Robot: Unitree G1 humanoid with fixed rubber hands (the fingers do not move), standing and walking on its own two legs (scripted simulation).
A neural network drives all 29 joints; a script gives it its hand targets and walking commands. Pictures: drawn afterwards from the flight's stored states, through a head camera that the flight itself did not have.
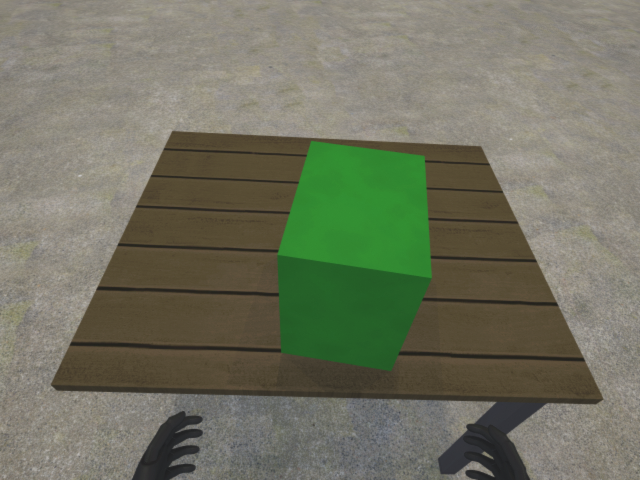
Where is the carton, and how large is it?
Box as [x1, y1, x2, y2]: [277, 141, 431, 370]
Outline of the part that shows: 311,141 277,254 281,352 390,370 431,278 424,156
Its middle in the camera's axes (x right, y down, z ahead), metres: +0.05 +0.03 +0.63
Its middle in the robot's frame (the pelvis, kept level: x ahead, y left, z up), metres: +0.46 -0.02 +0.00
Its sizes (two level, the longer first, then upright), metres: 0.246 0.182 0.249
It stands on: a table, 0.65 m high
